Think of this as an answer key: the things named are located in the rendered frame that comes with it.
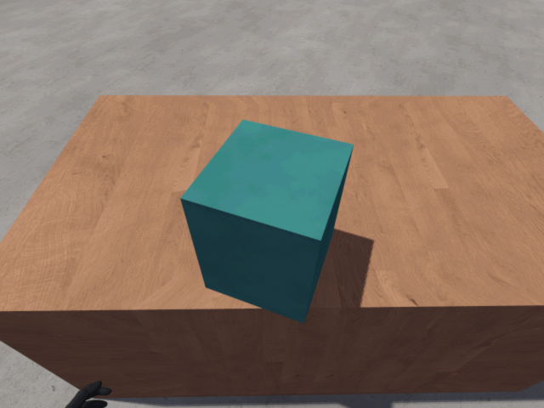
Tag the pedestal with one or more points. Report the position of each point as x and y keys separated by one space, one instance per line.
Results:
x=433 y=281

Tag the carton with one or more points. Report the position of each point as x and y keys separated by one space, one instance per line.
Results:
x=262 y=212

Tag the left robot hand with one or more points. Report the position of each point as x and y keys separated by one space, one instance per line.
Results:
x=91 y=390

